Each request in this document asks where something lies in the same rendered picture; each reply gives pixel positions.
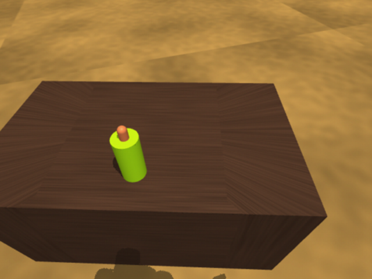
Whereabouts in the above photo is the bottle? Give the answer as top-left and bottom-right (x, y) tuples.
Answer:
(110, 126), (146, 183)

